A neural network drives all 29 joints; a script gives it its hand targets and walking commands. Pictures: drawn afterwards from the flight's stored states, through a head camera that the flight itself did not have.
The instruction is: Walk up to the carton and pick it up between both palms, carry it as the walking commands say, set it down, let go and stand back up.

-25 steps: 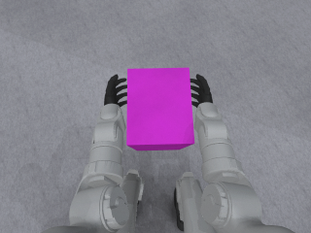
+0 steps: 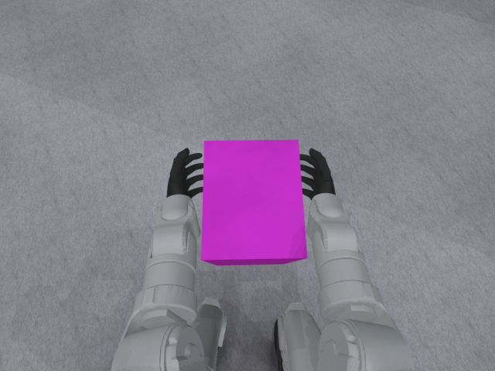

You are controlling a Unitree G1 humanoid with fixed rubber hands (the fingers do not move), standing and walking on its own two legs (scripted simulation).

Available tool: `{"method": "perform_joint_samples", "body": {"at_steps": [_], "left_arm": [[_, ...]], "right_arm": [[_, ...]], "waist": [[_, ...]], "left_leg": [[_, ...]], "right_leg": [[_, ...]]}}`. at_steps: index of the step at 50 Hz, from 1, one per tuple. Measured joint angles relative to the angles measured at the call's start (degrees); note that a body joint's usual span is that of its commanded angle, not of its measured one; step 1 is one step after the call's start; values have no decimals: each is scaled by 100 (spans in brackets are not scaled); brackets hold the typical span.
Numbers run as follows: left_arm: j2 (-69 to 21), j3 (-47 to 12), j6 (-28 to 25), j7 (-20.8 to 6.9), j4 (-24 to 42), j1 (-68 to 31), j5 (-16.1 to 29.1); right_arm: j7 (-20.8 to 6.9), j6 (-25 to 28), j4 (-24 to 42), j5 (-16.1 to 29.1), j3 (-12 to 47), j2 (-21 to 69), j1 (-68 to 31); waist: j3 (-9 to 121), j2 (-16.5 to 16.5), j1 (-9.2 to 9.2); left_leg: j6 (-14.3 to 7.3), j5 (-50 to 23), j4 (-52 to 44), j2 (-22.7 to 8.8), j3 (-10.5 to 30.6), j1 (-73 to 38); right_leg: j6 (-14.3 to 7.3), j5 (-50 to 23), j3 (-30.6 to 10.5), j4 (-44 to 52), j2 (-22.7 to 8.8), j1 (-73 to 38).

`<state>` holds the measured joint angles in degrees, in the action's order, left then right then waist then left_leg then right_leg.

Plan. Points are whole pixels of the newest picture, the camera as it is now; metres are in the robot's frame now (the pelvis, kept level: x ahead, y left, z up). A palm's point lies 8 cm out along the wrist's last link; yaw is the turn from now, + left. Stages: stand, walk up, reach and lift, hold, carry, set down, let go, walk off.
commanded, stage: reach and lift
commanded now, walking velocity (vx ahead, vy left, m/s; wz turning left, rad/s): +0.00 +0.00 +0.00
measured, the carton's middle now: (250, 213) +0.38 +0.03 -0.11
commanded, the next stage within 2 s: none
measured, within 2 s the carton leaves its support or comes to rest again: neither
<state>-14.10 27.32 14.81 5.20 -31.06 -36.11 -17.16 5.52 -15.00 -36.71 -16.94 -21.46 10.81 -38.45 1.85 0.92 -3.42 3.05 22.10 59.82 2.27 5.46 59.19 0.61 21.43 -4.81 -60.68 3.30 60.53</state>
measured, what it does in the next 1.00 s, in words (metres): rises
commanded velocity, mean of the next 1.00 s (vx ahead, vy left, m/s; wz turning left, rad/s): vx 0.00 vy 0.00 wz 0.00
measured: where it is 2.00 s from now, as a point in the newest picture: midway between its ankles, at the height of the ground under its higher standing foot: (246, 361)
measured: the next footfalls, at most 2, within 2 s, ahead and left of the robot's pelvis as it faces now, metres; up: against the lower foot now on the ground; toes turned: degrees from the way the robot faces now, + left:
none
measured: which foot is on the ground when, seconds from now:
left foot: down 0.00-1.00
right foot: down 0.00-1.00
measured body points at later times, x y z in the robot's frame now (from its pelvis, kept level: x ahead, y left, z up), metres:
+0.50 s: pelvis +0.01 +0.00 +0.05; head +0.12 +0.00 +0.49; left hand +0.37 +0.15 +0.03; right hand +0.39 -0.09 +0.02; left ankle +0.06 +0.15 -0.65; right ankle +0.07 -0.12 -0.65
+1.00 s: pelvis +0.03 +0.01 +0.08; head +0.04 +0.00 +0.53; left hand +0.36 +0.15 +0.10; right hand +0.38 -0.09 +0.09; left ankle +0.06 +0.15 -0.65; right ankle +0.07 -0.12 -0.65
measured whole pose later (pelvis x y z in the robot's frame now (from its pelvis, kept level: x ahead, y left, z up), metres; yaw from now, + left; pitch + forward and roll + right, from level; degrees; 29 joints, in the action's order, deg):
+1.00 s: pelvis +0.03 +0.01 +0.08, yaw +0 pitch +0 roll +0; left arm -13.1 19.3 29.6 5.1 -29.6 -27.7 -18.2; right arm 5.4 -28.9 -30.8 -18.5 -17.6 12.6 -26.5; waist -1.2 -0.6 -4.3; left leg 1.9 12.1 28.1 1.0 6.3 15.9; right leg 0.4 11.8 -4.9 -28.6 1.7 16.7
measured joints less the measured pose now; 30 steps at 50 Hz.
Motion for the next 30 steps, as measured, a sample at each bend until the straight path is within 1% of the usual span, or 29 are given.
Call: {"method": "perform_joint_samples", "body": {"at_steps": [14,30], "left_arm": [[-66,-114,94,-65,158,370,-74],[-6,-389,516,-73,119,561,-124]], "right_arm": [[-41,-82,181,-85,35,131,371],[-56,-457,388,-221,43,224,741]], "waist": [[-169,-24,-20],[-327,-74,-46]], "left_leg": [[-44,-397,-1047,-47,-16,-1103],[-91,-804,-2194,-64,1,-2521]], "right_leg": [[3,-394,-55,1045,-39,-1102],[6,-769,-74,2172,-122,-2525]]}}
